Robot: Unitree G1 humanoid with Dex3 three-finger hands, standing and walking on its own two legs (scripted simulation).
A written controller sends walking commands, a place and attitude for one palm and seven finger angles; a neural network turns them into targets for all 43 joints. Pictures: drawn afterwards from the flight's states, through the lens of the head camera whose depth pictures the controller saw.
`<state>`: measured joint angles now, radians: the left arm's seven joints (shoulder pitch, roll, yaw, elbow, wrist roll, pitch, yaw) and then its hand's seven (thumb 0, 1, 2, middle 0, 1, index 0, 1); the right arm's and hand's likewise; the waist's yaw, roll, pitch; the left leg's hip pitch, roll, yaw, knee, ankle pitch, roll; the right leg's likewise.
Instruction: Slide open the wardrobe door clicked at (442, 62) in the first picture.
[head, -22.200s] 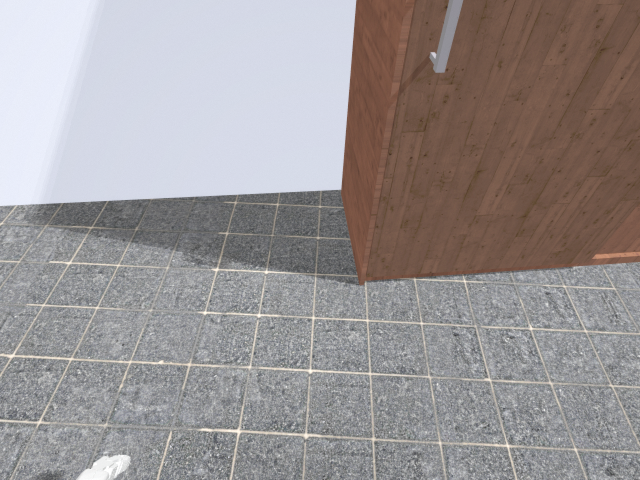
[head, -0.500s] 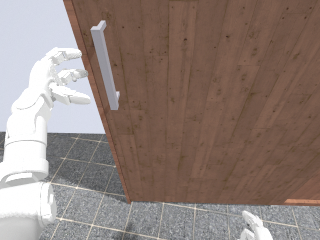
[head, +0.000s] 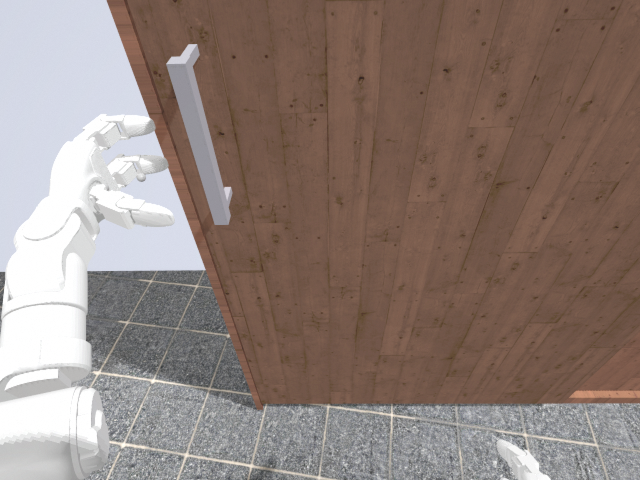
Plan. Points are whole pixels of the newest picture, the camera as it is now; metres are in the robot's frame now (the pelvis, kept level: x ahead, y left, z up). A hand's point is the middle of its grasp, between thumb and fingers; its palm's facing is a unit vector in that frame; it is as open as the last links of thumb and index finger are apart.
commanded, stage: move the hooked fingers beside the handle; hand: left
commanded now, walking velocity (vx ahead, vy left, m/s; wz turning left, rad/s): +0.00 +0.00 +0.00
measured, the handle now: (208, 143) +0.46 +0.17 +0.21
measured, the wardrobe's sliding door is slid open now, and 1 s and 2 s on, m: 0.00 0.00 0.00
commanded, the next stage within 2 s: feel for the door with the fingertips in 1.38 s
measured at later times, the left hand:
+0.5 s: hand (143, 168) +0.39 +0.23 +0.22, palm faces +0.08 -1.00 -0.01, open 14.0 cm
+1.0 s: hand (138, 184) +0.37 +0.23 +0.22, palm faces +0.08 -1.00 +0.00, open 14.0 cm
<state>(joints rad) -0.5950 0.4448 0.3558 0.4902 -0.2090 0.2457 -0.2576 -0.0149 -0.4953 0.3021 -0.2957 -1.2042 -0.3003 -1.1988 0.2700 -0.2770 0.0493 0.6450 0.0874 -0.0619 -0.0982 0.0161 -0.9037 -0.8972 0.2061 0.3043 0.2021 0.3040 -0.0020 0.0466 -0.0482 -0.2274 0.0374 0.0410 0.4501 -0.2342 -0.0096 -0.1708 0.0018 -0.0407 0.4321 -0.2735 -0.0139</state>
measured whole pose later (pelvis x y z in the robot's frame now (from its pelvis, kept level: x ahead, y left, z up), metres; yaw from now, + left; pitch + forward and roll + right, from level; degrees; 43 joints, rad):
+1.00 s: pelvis -0.01 +0.00 +0.00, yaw +1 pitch +0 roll +0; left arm -0.57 0.42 0.34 0.44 -0.23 0.25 -0.25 -0.02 -0.50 0.30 -0.30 -1.20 -0.30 -1.20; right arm 0.24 -0.27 0.06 0.65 0.09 -0.07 -0.10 0.02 -0.90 -0.90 0.21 0.30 0.20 0.30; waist 0.01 0.04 -0.05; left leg -0.23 0.04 0.03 0.46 -0.23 -0.01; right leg -0.17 0.00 -0.05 0.44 -0.27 -0.02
